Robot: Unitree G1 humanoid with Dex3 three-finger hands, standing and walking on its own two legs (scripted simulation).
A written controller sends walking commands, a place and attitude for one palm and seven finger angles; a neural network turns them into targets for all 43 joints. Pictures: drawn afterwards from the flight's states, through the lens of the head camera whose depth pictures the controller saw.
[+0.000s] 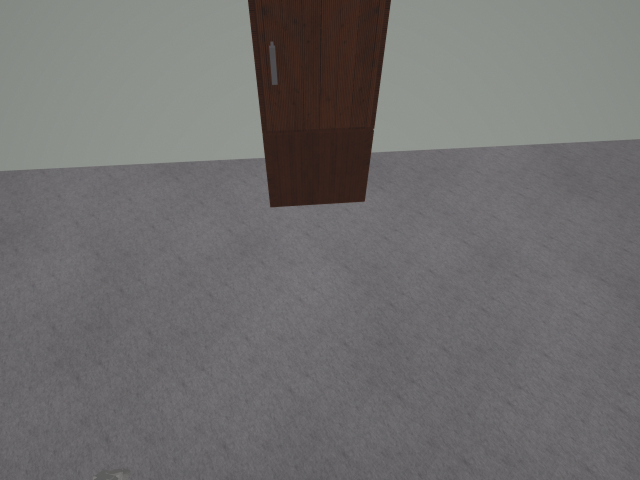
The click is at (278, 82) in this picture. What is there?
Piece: cupboard door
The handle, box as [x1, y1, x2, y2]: [269, 41, 277, 84]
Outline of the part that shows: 271,41 271,45 269,46 272,84 277,84 274,46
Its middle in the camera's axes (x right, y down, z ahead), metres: -0.16 -0.59 +1.30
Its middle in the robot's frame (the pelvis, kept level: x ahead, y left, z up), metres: +1.36 +0.23 -0.07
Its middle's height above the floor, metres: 0.70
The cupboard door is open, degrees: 0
